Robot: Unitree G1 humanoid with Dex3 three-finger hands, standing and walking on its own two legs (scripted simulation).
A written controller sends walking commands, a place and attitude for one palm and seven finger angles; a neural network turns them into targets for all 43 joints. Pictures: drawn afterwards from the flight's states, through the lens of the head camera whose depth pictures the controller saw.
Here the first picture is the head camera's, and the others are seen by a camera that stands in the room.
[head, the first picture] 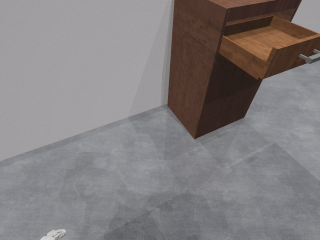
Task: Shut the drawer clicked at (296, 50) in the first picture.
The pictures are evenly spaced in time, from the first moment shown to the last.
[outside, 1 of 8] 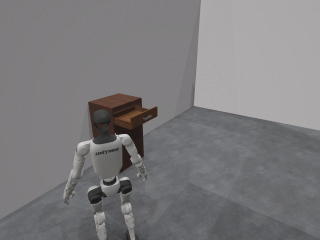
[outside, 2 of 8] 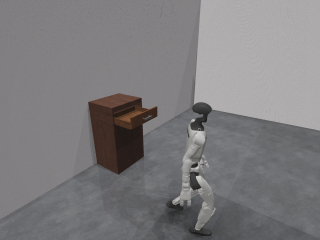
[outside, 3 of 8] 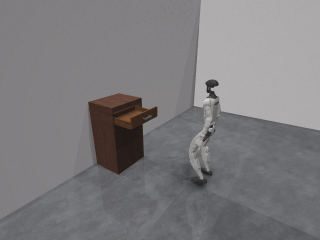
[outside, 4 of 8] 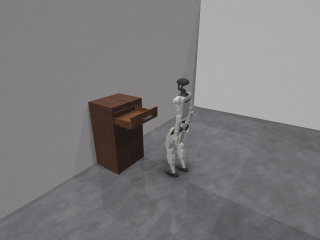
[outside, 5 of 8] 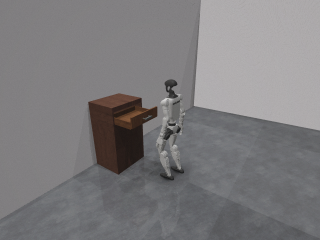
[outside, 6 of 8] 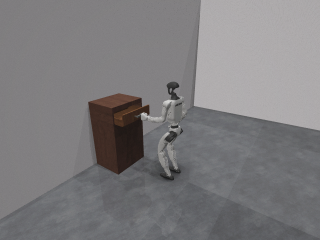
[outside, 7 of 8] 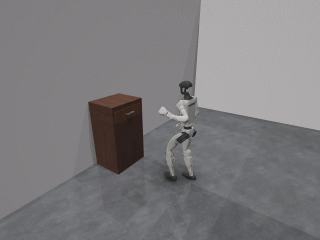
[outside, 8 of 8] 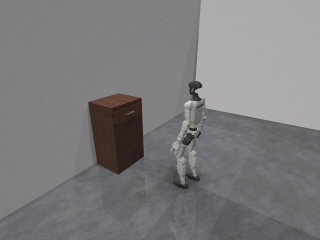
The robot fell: no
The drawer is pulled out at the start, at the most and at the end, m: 0.29 0.29 0.00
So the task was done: yes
